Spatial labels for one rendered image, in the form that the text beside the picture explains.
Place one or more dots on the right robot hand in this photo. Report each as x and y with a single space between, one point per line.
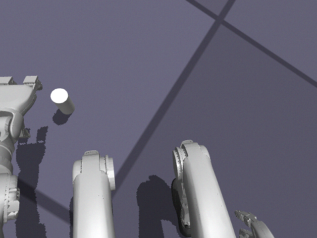
259 229

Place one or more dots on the can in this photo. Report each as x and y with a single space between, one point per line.
62 100

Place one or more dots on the left robot arm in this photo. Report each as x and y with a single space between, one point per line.
11 122

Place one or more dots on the right robot foot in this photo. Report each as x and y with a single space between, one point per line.
184 229

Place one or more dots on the left robot hand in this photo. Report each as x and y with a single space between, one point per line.
19 97

